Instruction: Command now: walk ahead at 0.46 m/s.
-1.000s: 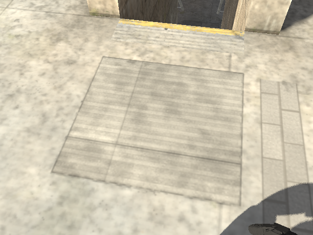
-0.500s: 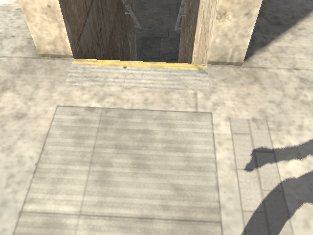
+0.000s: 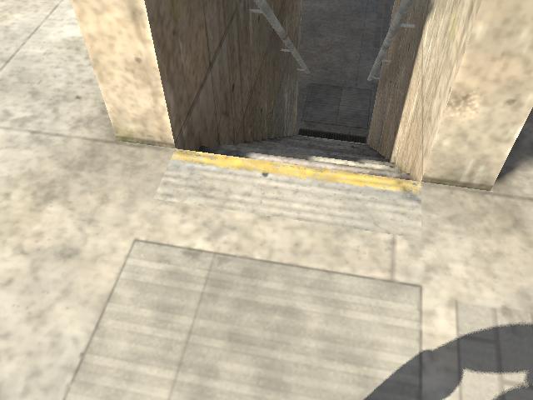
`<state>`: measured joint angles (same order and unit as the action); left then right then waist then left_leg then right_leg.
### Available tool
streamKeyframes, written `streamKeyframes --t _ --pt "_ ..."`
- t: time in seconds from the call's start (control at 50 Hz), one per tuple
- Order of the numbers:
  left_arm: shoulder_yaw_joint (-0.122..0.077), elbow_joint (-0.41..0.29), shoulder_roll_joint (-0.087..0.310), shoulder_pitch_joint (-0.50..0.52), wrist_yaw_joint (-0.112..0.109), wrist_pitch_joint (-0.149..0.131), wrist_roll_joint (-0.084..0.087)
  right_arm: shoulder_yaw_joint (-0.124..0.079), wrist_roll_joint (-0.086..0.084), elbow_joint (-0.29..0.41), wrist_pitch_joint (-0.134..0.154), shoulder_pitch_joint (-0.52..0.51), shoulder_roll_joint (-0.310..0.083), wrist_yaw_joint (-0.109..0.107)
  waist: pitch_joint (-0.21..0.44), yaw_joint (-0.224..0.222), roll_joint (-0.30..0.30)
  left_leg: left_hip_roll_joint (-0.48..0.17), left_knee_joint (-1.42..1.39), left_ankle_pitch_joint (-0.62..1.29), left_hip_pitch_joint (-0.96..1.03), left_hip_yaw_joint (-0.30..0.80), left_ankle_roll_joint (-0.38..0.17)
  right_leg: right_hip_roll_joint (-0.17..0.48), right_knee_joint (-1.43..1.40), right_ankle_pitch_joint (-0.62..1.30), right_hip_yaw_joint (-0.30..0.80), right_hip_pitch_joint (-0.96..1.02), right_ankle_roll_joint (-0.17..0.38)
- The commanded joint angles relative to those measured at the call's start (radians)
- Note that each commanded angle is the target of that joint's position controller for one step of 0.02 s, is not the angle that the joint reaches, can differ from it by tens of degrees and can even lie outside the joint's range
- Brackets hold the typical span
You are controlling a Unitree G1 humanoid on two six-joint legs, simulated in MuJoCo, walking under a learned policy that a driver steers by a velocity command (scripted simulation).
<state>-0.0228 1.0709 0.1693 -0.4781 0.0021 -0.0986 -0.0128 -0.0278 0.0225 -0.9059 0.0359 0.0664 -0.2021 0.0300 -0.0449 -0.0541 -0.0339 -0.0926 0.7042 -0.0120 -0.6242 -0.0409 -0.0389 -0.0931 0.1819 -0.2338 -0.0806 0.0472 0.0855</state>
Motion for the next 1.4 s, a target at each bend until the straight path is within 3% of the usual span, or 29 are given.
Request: streamKeyframes --t 0.02,0.08,0.1,0.12,0.14,0.16,0.18,0.2,0.22,0.24,0.28,0.34,0.4,0.46,0.5,0.54,0.56,0.6,0.66,0.74,1.12,1.14,1.18,1.22,1.26,1.32,1.36,1.4 --pt "-0.018 -0.011 0.127 -0.07 -0.013 -0.005 -0.008 -0.002 -0.001 0.08 0.016 -0.111 -0.043 -0.003 -0.078 0.002 0.094 0.037 -0.083 0.001 -0.008 -0.034 -0.015 0.289 -0.014 0.519 0.126 0.0 0.108" --pt "-0.017 -0.002 0.132 -0.045 -0.024 0.0 -0.015 -0.007 0.003 0.049 0.037 -0.023 -0.049 -0.018 -0.034 0.043 0.111 0.099 -0.151 -0.074 0.153 -0.05 -0.052 0.286 0.147 0.852 0.098 0.029 0.074" --pt "-0.018 -0.001 0.139 -0.03 -0.027 0.0 -0.011 -0.015 0.005 0.008 0.048 0.084 -0.064 -0.025 0.014 0.082 0.114 0.129 -0.198 -0.062 0.264 -0.053 -0.068 0.27 0.254 0.918 0.096 0.033 0.056" --pt "-0.018 -0.002 0.143 -0.012 -0.027 0.002 0.002 -0.025 0.015 -0.04 0.064 0.219 -0.083 -0.033 0.076 0.143 0.087 0.124 -0.292 0.081 0.437 -0.051 -0.087 0.23 0.418 0.851 0.068 -0.017 0.03" --pt "-0.01 -0.027 0.121 -0.019 -0.029 -0.003 0.018 -0.042 0.038 -0.074 0.077 0.359 -0.153 -0.042 0.193 0.174 0.032 -0.048 -0.221 0.44 0.706 0.087 -0.123 0.185 0.646 0.515 0.05 -0.204 0.003" --pt "0.011 -0.01 0.012 -0.197 -0.031 0.007 0.065 -0.058 0.039 -0.078 0.069 0.406 -0.226 -0.037 0.382 0.118 -0.191 -0.381 -0.161 0.956 1.008 0.432 -0.327 0.018 1.036 -0.372 -0.004 -0.481 -0.037" --pt "-0.02 0.016 0.111 -0.17 -0.04 0.023 0.042 -0.057 -0.023 -0.07 0.054 0.399 -0.196 -0.029 0.43 0.134 -0.05 -0.352 -0.206 0.959 0.935 0.458 -0.354 0.021 1.121 -0.381 0.13 -0.5 -0.04" --pt "-0.023 -0.015 0.107 -0.065 -0.036 0.027 0.021 -0.042 -0.029 -0.053 0.05 0.278 -0.15 -0.03 0.281 0.098 -0.038 -0.303 -0.271 0.822 0.787 0.353 -0.321 0.062 1.105 -0.31 0.147 -0.535 -0.044" --pt "-0.021 -0.029 0.086 0.006 -0.032 0.029 -0.001 -0.024 -0.024 -0.046 0.049 0.201 -0.087 -0.033 0.155 0.078 -0.015 -0.248 -0.332 0.705 0.646 0.28 -0.275 0.094 1.043 -0.252 0.137 -0.543 -0.05" --pt "-0.027 -0.033 0.085 0.038 -0.026 0.04 -0.015 -0.012 -0.021 -0.052 0.05 0.183 -0.053 -0.041 0.099 0.057 -0.014 -0.204 -0.374 0.648 0.552 0.225 -0.239 0.115 0.985 -0.214 0.139 -0.511 -0.056" --pt "-0.021 -0.012 0.04 -0.003 -0.016 0.072 -0.024 0.005 -0.016 -0.067 0.051 0.172 -0.022 -0.05 0.095 0.01 -0.015 -0.149 -0.41 0.614 0.414 0.137 -0.198 0.118 0.887 -0.167 0.121 -0.369 -0.069" --pt "-0.011 0.0 0.011 -0.002 -0.023 0.103 -0.015 0.006 -0.002 -0.081 0.061 0.17 -0.063 -0.046 0.109 -0.021 -0.037 -0.116 -0.422 0.56 0.341 0.076 -0.187 0.108 0.725 -0.139 0.093 -0.287 -0.079" --pt "-0.007 -0.005 0.038 0.079 -0.037 0.123 -0.014 0.007 0.002 -0.097 0.044 0.204 -0.081 -0.046 0.1 0.012 -0.077 -0.104 -0.46 0.198 0.317 0.101 -0.17 0.113 0.576 -0.109 0.075 -0.264 -0.074" --pt "-0.001 -0.005 0.047 0.137 -0.039 0.128 -0.011 0.004 -0.002 -0.107 0.017 0.223 -0.085 -0.05 0.051 0.034 -0.072 -0.106 -0.51 -0.232 0.267 0.161 -0.159 0.115 0.478 -0.086 0.065 -0.241 -0.068" --pt "0.007 0.012 0.032 0.126 -0.04 0.12 -0.013 0.007 -0.011 -0.108 0.001 0.211 -0.076 -0.054 0.01 0.019 -0.034 -0.096 -0.499 -0.38 0.221 0.18 -0.127 0.113 0.333 -0.023 0.054 -0.172 -0.056" --pt "0.012 0.019 0.057 0.107 -0.046 0.1 -0.023 0.01 -0.011 -0.118 -0.005 0.248 -0.055 -0.055 -0.022 0.032 0.029 -0.061 -0.464 -0.411 0.2 0.181 -0.059 0.198 0.186 0.044 0.156 -0.128 -0.042" --pt "0.008 0.018 0.093 0.143 -0.046 0.091 -0.01 0.011 -0.023 -0.125 -0.01 0.302 -0.026 -0.053 -0.059 0.085 0.114 0.013 -0.452 -0.349 0.236 0.118 -0.033 0.228 0.166 0.0 0.216 -0.23 -0.021" --pt "0.02 0.026 0.044 0.159 -0.039 0.077 0.004 0.011 -0.016 -0.148 -0.016 0.306 -0.024 -0.053 -0.051 0.086 0.137 0.03 -0.39 -0.202 0.434 0.083 -0.023 0.219 0.103 -0.075 0.213 -0.373 -0.033" --pt "0.02 0.033 0.045 0.156 -0.045 0.072 0.01 0.009 -0.01 -0.162 -0.016 0.307 -0.034 -0.054 -0.026 0.084 0.094 0.011 -0.387 -0.17 0.461 0.098 -0.028 0.193 0.109 -0.012 0.183 -0.331 -0.043" --pt "0.022 0.047 0.034 0.124 -0.045 0.075 0.006 0.014 -0.014 -0.179 -0.014 0.294 -0.013 -0.059 -0.028 0.07 0.048 0.008 -0.402 -0.18 0.437 0.099 -0.021 0.191 0.122 0.019 0.175 -0.292 -0.036" --pt "0.032 0.082 0.01 0.069 -0.048 0.081 0.005 0.024 -0.015 -0.233 -0.02 0.322 0.011 -0.07 -0.042 0.063 0.038 0.0 -0.398 -0.162 0.434 0.106 -0.018 0.182 0.129 0.046 0.161 -0.272 -0.034" --pt "0.032 0.087 0.006 0.056 -0.048 0.081 0.003 0.024 -0.014 -0.237 -0.021 0.33 0.013 -0.069 -0.023 0.062 0.035 0.007 -0.404 -0.234 0.44 0.106 -0.019 0.172 0.125 -0.022 0.156 -0.265 -0.032" --pt "0.021 0.081 0.028 0.044 -0.046 0.087 -0.001 0.01 -0.014 -0.231 -0.029 0.332 -0.02 -0.067 -0.043 0.06 0.024 0.033 -0.388 -0.484 0.401 0.106 -0.042 0.132 0.163 -0.25 0.136 -0.299 -0.012" --pt "0.014 0.057 0.032 0.054 -0.038 0.091 -0.009 0.0 -0.011 -0.217 -0.036 0.339 -0.029 -0.061 -0.118 0.064 0.018 0.024 -0.393 -0.698 0.335 0.144 -0.076 0.124 0.189 -0.434 0.151 -0.388 0.016" --pt "0.016 0.032 0.013 0.074 -0.03 0.082 -0.012 -0.006 -0.011 -0.211 -0.031 0.368 -0.023 -0.057 -0.139 0.078 0.005 -0.02 -0.409 -0.728 0.361 0.222 -0.107 0.12 0.237 -0.404 0.159 -0.45 0.022" --pt "0.014 -0.005 -0.004 0.113 -0.016 0.056 -0.021 -0.032 -0.009 -0.222 -0.022 0.429 -0.073 -0.053 -0.068 0.095 -0.085 -0.155 -0.536 -0.763 0.454 0.422 -0.183 0.076 0.394 -0.188 0.044 -0.459 0.001" --pt "0.007 -0.007 0.007 0.082 -0.01 0.04 -0.02 -0.039 -0.017 -0.205 -0.023 0.375 -0.074 -0.048 -0.074 0.054 -0.063 -0.154 -0.551 -0.751 0.324 0.439 -0.191 0.087 0.367 -0.171 0.038 -0.324 0.004" --pt "0.001 0.041 0.005 -0.091 -0.015 0.028 -0.015 -0.039 -0.028 -0.146 -0.019 0.22 -0.056 -0.04 -0.098 -0.053 0.011 -0.037 -0.408 -0.681 0.036 0.309 -0.132 0.119 0.179 -0.196 0.106 -0.014 0.029"
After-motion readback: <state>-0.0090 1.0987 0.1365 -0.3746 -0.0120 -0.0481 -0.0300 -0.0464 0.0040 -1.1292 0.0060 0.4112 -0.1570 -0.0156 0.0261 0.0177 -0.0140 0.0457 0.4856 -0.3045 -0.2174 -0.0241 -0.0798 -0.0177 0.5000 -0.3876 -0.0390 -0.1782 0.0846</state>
